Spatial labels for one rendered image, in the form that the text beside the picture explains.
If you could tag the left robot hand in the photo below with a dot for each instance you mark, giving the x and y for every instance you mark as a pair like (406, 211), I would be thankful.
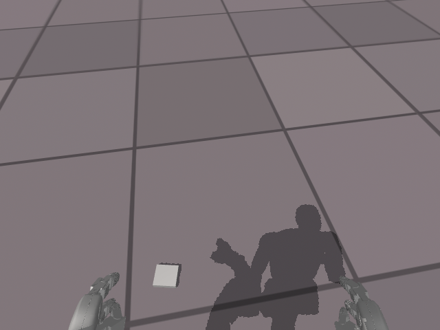
(91, 312)

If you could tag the small box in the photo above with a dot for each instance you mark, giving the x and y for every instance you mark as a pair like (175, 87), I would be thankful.
(166, 276)

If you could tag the right robot hand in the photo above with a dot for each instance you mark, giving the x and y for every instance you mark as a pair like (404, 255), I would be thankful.
(365, 311)

